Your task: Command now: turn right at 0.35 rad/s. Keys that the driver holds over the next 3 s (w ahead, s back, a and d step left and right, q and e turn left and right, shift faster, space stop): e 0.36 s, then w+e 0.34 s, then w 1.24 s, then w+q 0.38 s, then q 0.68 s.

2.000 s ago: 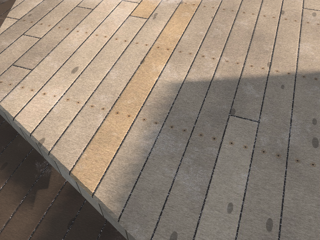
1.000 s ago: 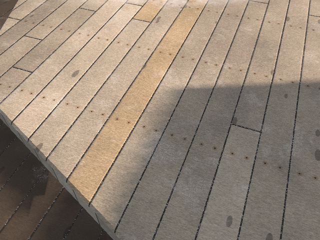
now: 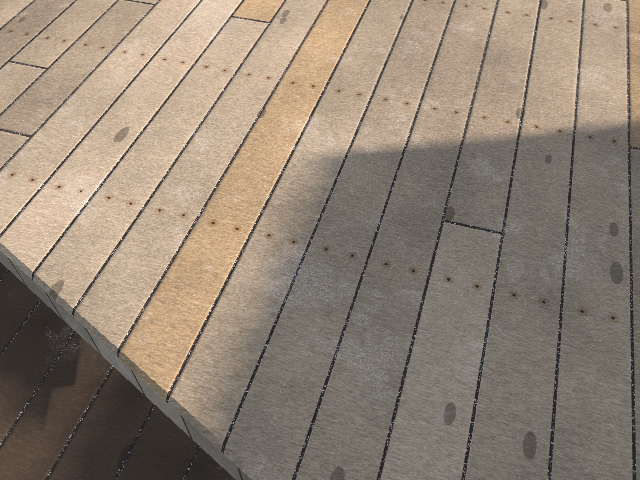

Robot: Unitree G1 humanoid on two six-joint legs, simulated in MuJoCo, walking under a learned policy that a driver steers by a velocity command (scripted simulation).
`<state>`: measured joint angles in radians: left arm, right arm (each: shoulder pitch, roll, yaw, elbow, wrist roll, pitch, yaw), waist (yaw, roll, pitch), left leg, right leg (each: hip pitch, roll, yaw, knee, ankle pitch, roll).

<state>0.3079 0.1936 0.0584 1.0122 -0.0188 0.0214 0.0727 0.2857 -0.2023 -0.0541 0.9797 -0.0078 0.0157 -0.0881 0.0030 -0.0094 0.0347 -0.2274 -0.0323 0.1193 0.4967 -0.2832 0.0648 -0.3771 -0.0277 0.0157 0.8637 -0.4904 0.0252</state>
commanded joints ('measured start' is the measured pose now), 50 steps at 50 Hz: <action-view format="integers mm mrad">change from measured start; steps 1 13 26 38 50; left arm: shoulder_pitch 34 93 29 51 -342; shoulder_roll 75 289 217 65 -50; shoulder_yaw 30 71 51 1 -143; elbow -77 -224 -334 -441 -640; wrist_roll -10 81 28 -22 15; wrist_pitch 7 -40 -30 -65 -79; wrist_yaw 8 -61 -16 -36 -109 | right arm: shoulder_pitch -47 -177 -321 173 137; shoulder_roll -173 -108 -117 -322 -59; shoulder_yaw -33 -16 -27 -88 56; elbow -103 -204 -243 -140 -58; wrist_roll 3 -6 25 -27 -4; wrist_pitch -34 5 -60 -132 -71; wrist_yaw -24 40 71 101 59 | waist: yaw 20 58 55 -56 42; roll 82 -171 -140 324 105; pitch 10 -177 -12 -160 112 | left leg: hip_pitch -18 -405 -462 423 -361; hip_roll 458 20 35 494 206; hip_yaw -365 -182 -165 -898 -167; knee -258 885 356 -282 -485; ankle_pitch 263 -435 -25 -16 -67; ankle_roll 257 -146 -154 198 123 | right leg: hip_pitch -189 283 336 -386 -670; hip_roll -49 -419 -163 181 -15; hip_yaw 76 581 443 175 -79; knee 556 -493 -635 429 877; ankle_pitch -214 1110 33 -150 298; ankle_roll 17 -440 -283 -45 -20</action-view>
